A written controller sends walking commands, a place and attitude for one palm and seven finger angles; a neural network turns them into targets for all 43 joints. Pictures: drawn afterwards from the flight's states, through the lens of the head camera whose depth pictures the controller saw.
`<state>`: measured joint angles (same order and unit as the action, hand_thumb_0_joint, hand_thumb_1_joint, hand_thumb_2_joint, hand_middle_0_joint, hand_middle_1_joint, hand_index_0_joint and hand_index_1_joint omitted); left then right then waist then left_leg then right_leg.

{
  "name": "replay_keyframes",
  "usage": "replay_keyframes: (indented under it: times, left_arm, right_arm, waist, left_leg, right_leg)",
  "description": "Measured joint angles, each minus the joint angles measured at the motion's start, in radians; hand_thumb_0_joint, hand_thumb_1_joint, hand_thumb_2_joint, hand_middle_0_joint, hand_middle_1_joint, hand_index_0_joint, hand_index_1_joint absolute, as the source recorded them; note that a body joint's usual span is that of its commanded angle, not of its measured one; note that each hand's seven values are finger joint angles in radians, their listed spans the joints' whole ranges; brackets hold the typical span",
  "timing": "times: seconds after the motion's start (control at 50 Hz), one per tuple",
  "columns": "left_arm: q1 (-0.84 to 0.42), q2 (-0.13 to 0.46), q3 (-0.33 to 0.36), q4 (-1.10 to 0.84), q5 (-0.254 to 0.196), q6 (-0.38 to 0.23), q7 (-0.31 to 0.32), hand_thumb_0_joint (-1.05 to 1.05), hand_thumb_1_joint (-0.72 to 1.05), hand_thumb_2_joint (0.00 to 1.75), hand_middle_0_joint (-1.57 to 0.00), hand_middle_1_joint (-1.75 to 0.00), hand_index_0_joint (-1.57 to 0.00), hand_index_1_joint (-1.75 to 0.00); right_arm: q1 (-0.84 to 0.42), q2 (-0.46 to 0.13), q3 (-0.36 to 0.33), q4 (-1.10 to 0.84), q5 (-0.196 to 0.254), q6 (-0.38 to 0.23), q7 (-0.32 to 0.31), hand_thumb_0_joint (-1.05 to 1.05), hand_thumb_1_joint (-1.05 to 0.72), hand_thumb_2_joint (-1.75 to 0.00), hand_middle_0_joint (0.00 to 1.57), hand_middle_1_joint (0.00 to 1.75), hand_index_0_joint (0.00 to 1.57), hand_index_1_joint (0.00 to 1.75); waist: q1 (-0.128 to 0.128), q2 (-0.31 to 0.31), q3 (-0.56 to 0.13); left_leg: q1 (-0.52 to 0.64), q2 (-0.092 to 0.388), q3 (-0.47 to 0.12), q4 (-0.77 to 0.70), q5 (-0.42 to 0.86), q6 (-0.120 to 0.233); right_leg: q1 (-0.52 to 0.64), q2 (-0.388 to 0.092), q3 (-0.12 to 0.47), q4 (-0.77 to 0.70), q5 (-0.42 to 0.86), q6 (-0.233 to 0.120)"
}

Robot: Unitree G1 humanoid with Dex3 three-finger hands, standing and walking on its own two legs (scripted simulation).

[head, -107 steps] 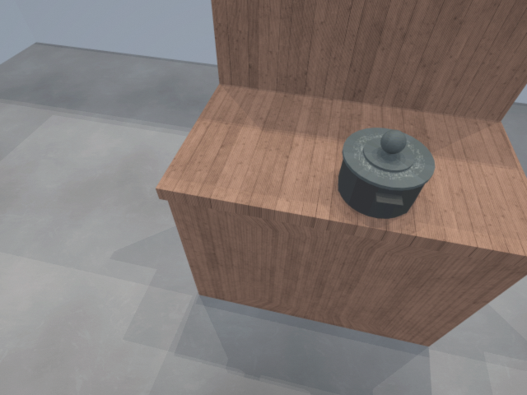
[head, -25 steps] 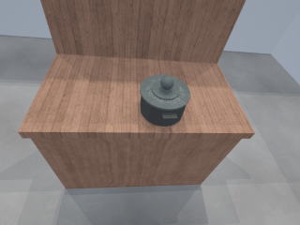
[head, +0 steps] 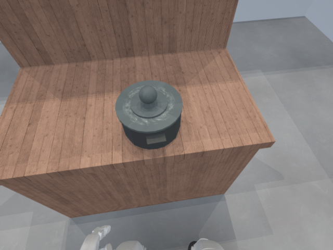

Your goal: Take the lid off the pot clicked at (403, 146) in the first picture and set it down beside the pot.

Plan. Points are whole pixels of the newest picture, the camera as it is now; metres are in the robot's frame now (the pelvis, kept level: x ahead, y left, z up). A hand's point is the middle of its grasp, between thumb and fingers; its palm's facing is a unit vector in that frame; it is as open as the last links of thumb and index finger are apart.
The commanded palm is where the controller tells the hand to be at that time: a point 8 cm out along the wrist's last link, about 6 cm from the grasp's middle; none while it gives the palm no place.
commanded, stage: come to a stop and stand still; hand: left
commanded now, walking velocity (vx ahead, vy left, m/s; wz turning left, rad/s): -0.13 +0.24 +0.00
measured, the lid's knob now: (148, 94) +0.49 +0.05 +0.06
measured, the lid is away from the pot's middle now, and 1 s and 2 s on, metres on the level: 0.00 0.00 0.00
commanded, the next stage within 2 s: look again from close up in 1.10 s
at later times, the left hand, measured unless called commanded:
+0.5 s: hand out of the picture -0.05 +0.30 -0.18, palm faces +0.10 -0.97 -0.20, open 7.4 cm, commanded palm none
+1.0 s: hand out of the picture -0.13 +0.29 -0.18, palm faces +0.03 -0.99 -0.16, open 7.4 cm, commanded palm none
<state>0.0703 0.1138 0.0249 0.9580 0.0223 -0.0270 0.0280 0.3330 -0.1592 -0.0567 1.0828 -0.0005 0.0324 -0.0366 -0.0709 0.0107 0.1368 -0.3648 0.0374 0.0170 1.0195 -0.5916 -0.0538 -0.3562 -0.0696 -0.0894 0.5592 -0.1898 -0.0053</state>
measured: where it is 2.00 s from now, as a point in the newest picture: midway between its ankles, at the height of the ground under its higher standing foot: outside the picture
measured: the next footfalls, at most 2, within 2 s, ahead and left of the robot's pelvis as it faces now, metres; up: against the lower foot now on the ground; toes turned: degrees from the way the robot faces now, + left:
left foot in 0.28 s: +0.02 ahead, +0.15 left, +0.00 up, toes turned +3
right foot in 0.84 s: -0.10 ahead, +0.01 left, +0.00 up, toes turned -2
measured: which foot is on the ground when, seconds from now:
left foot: up 0.00-0.26, down 0.28-1.00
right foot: down 0.00-0.28, up 0.30-0.82, down 0.84-1.00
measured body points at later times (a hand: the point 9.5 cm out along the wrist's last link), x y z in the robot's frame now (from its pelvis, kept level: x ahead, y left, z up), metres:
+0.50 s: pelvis -0.05 +0.09 +0.01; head -0.05 +0.14 +0.46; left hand -0.06 +0.35 -0.16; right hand +0.00 -0.14 -0.12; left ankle -0.02 +0.14 -0.73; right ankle -0.08 -0.06 -0.65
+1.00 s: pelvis -0.08 +0.13 +0.01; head -0.09 +0.14 +0.46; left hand -0.13 +0.34 -0.16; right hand -0.12 -0.08 -0.15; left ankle -0.02 +0.15 -0.73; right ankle -0.14 +0.01 -0.73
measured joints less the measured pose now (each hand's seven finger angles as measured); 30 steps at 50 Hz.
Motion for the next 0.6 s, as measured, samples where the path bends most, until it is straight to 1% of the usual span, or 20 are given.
replay_keyframes:
  times: [0.04,0.08,0.14,0.2,0.24,0.26,0.28,0.3,0.32,0.34,0.36,0.4,0.42,0.46,0.52,0.6]
  left_arm:
    - [0.001,-0.003,0.008,-0.009,-0.001,0.011,0.008,0.0,0.91,0.9,-0.21,-0.3,-0.2,-0.3]
    - [0.005,0.007,0.015,-0.017,0.001,0.02,0.015,-0.01,0.91,0.9,-0.21,-0.3,-0.21,-0.3]
    - [0.026,0.038,0.025,-0.022,0.011,0.038,0.02,-0.01,0.91,0.9,-0.21,-0.3,-0.21,-0.3]
    - [0.056,0.077,0.035,-0.025,0.02,0.055,0.02,-0.01,0.91,0.9,-0.21,-0.3,-0.21,-0.3]
    - [0.079,0.104,0.041,-0.029,0.024,0.065,0.018,-0.01,0.91,0.9,-0.21,-0.3,-0.21,-0.3]
    - [0.091,0.116,0.043,-0.031,0.023,0.069,0.017,0.0,0.91,0.9,-0.21,-0.3,-0.21,-0.3]
    - [0.104,0.126,0.045,-0.033,0.021,0.074,0.016,0.0,0.91,0.9,-0.21,-0.3,-0.2,-0.3]
    - [0.112,0.138,0.048,-0.029,0.017,0.08,0.015,0.0,0.91,0.9,-0.21,-0.3,-0.2,-0.3]
    - [0.123,0.146,0.053,-0.023,0.014,0.088,0.016,0.0,0.91,0.9,-0.2,-0.3,-0.2,-0.3]
    - [0.137,0.15,0.056,-0.014,0.012,0.095,0.017,0.0,0.91,0.9,-0.2,-0.3,-0.2,-0.3]
    - [0.151,0.153,0.058,-0.004,0.013,0.101,0.016,0.0,0.91,0.9,-0.2,-0.3,-0.2,-0.3]
    - [0.177,0.151,0.06,0.014,0.015,0.104,0.01,0.0,0.91,0.9,-0.2,-0.3,-0.2,-0.3]
    - [0.191,0.149,0.06,0.021,0.015,0.101,0.007,0.0,0.91,0.9,-0.2,-0.3,-0.2,-0.3]
    - [0.223,0.143,0.056,0.037,0.012,0.091,0.005,0.0,0.91,0.9,-0.2,-0.3,-0.2,-0.3]
    - [0.269,0.129,0.047,0.069,0.008,0.088,0.005,0.0,0.91,0.9,-0.2,-0.3,-0.2,-0.3]
    - [0.306,0.101,0.03,0.119,0.005,0.098,0.006,0.0,0.91,0.9,-0.2,-0.3,-0.2,-0.3]
  right_arm:
    - [-0.046,-0.013,-0.01,-0.026,-0.006,0.011,0.007,0.0,-0.91,-0.9,0.2,0.3,0.2,0.3]
    - [-0.088,-0.026,-0.019,-0.053,-0.013,0.022,0.016,0.0,-0.91,-0.9,0.2,0.3,0.2,0.3]
    - [-0.134,-0.039,-0.028,-0.092,-0.021,0.028,0.028,0.0,-0.91,-0.9,0.2,0.3,0.2,0.3]
    - [-0.153,-0.042,-0.029,-0.122,-0.021,0.019,0.038,0.0,-0.91,-0.9,0.2,0.3,0.2,0.3]
    - [-0.15,-0.04,-0.025,-0.136,-0.018,0.007,0.042,0.0,-0.91,-0.9,0.2,0.3,0.2,0.3]
    - [-0.142,-0.039,-0.022,-0.143,-0.017,0.0,0.043,0.0,-0.91,-0.9,0.2,0.3,0.2,0.3]
    - [-0.131,-0.04,-0.018,-0.149,-0.016,-0.008,0.043,0.0,-0.91,-0.9,0.2,0.3,0.2,0.3]
    - [-0.127,-0.032,-0.016,-0.148,-0.019,-0.013,0.041,-0.01,-0.91,-0.9,0.2,0.3,0.2,0.3]
    - [-0.119,-0.022,-0.009,-0.15,-0.023,-0.012,0.04,-0.01,-0.91,-0.9,0.2,0.3,0.2,0.3]
    - [-0.107,-0.013,-0.001,-0.151,-0.028,-0.009,0.038,-0.01,-0.91,-0.9,0.2,0.3,0.2,0.3]
    - [-0.095,-0.003,0.008,-0.148,-0.03,-0.007,0.035,0.0,-0.91,-0.9,0.2,0.3,0.2,0.3]
    - [-0.074,0.014,0.022,-0.135,-0.03,-0.003,0.026,0.0,-0.91,-0.9,0.2,0.3,0.2,0.3]
    - [-0.068,0.022,0.03,-0.127,-0.029,-0.003,0.024,0.0,-0.91,-0.9,0.2,0.3,0.2,0.3]
    - [-0.061,0.031,0.036,-0.11,-0.024,-0.004,0.015,0.0,-0.92,-0.9,0.2,0.3,0.2,0.3]
    - [-0.061,0.031,0.04,-0.094,-0.016,-0.013,0.007,0.0,-0.93,-0.89,0.2,0.3,0.2,0.3]
    - [-0.063,0.031,0.041,-0.078,-0.012,-0.025,-0.004,0.0,-0.94,-0.89,0.2,0.3,0.2,0.3]
  waist:
    - [0.016,-0.001,-0.008]
    - [0.032,-0.002,-0.02]
    - [0.049,-0.014,-0.047]
    - [0.066,-0.035,-0.077]
    - [0.078,-0.052,-0.097]
    - [0.083,-0.059,-0.107]
    - [0.086,-0.061,-0.118]
    - [0.086,-0.079,-0.118]
    - [0.087,-0.089,-0.12]
    - [0.086,-0.092,-0.126]
    - [0.086,-0.094,-0.134]
    - [0.086,-0.089,-0.146]
    - [0.089,-0.089,-0.149]
    - [0.096,-0.092,-0.152]
    - [0.1,-0.095,-0.154]
    - [0.09,-0.089,-0.15]
  left_leg:
    - [-0.07,-0.017,0.005,0.07,0.05,-0.004]
    - [-0.125,-0.026,0.008,0.118,0.107,-0.008]
    - [-0.157,-0.027,0.011,0.126,0.168,-0.006]
    - [-0.108,-0.019,0.019,-0.001,0.18,0.003]
    - [-0.039,-0.017,0.023,-0.138,0.192,0.013]
    - [0.008,-0.017,0.025,-0.229,0.218,0.017]
    - [0.052,-0.018,0.025,-0.317,0.234,0.028]
    - [0.056,-0.033,0.032,-0.329,0.234,0.06]
    - [0.051,-0.04,0.037,-0.322,0.234,0.086]
    - [0.051,-0.043,0.04,-0.329,0.24,0.105]
    - [0.057,-0.046,0.042,-0.353,0.254,0.117]
    - [0.072,-0.053,0.039,-0.422,0.301,0.129]
    - [0.081,-0.06,0.04,-0.459,0.325,0.134]
    - [0.097,-0.075,0.047,-0.529,0.366,0.145]
    - [0.11,-0.099,0.064,-0.603,0.41,0.164]
    - [0.125,-0.123,0.084,-0.667,0.449,0.183]
  right_leg:
    - [0.012,-0.004,-0.001,-0.026,0.019,0.0]
    - [0.017,-0.007,-0.001,-0.044,0.035,0.005]
    - [0.013,-0.015,0.001,-0.048,0.049,0.015]
    - [0.001,-0.026,0.006,-0.038,0.054,0.025]
    - [-0.014,-0.033,0.011,-0.02,0.053,0.037]
    - [-0.024,-0.037,0.013,-0.005,0.049,0.044]
    - [-0.041,-0.038,0.014,0.021,0.039,0.049]
    - [-0.062,-0.046,0.031,0.065,-0.013,0.046]
    - [-0.081,-0.034,0.058,0.12,-0.108,0.041]
    - [-0.102,-0.012,0.086,0.192,-0.173,0.034]
    - [-0.123,0.01,0.111,0.272,-0.196,0.029]
    - [-0.149,0.048,0.134,0.421,-0.192,0.024]
    - [-0.153,0.058,0.139,0.475,-0.174,0.025]
    - [-0.14,0.068,0.141,0.53,-0.143,0.03]
    - [-0.084,0.064,0.131,0.501,-0.144,0.036]
    - [0.027,0.05,0.112,0.336,-0.209,0.035]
